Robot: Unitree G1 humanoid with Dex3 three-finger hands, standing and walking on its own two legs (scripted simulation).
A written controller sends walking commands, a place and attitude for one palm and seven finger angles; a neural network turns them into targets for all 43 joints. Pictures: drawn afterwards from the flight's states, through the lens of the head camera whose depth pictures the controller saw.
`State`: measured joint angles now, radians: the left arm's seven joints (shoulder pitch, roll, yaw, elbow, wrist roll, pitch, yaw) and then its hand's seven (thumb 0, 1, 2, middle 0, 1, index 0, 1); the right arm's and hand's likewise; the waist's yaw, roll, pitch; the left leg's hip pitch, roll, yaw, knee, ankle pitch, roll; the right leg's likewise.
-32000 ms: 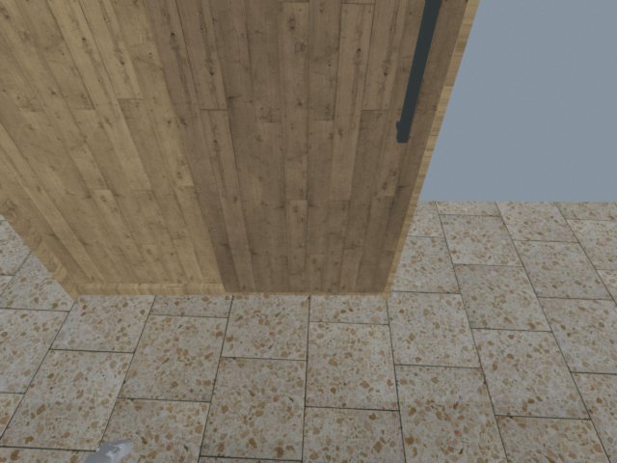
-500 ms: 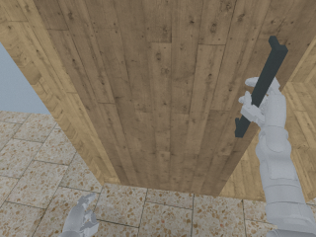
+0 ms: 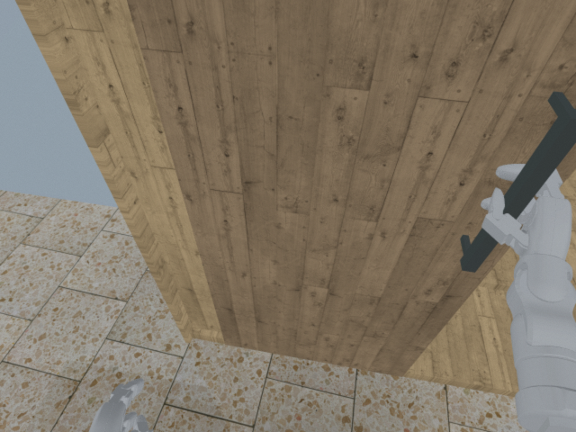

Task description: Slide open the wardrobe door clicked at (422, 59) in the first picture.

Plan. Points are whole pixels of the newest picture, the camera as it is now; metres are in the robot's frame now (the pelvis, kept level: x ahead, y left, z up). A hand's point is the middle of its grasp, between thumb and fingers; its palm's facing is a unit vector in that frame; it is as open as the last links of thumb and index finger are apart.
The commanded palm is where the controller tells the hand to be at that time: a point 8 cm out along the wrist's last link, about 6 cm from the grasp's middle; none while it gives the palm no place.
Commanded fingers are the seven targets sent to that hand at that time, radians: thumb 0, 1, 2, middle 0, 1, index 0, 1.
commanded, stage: stop walking and hold the door there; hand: right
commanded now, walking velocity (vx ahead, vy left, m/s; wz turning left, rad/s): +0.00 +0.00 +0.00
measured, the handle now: (506, 196) +0.41 -0.29 +0.14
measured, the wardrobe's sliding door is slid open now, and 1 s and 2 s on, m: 0.44 0.44 0.44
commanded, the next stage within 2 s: loosen the grip on the handle in 0.04 s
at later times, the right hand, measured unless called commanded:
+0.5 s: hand (493, 218) +0.37 -0.25 +0.13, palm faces +0.37 +0.91 -0.18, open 11.9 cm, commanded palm +0.33 -0.29 +0.13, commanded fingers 0.00 0.55 -0.20 0.33 1.25 0.33 1.25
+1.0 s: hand (496, 222) +0.37 -0.26 +0.12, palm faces +0.38 +0.91 -0.18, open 14.6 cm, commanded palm +0.33 -0.32 +0.12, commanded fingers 0.00 0.55 -0.20 0.25 1.15 0.25 1.15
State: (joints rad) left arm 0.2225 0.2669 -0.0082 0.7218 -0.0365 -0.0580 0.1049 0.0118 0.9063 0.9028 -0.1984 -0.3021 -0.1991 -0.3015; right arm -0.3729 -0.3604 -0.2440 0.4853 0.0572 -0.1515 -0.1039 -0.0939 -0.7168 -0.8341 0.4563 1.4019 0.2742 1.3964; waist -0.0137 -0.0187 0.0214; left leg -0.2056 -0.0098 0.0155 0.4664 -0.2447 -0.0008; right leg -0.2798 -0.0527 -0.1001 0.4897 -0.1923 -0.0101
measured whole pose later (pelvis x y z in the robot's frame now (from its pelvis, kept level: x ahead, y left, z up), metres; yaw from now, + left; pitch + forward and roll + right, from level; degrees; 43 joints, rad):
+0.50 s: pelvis -0.02 +0.00 -0.01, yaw -2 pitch +1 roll +0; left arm 0.26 0.25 -0.02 0.69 -0.03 -0.14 0.07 0.01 0.90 0.90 -0.20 -0.30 -0.20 -0.30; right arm -0.49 -0.36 -0.27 0.61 0.01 -0.19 -0.07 -0.01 0.21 -0.37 0.43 1.37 0.35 1.33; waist 0.01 0.01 -0.01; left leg -0.33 0.01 0.05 0.61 -0.30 0.01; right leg -0.40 -0.03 -0.06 0.58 -0.21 -0.02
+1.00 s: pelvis +0.02 +0.01 -0.01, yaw -2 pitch +4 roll +0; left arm 0.24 0.24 -0.02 0.67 -0.02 -0.09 0.09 0.01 0.91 0.90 -0.20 -0.30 -0.20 -0.30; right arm -0.35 -0.36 -0.32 0.47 0.05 -0.18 -0.02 -0.01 0.55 -0.20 0.35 1.22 0.26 1.15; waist -0.01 -0.01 -0.05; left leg -0.35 0.00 0.05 0.64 -0.35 0.01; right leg -0.43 -0.04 -0.05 0.64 -0.27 0.00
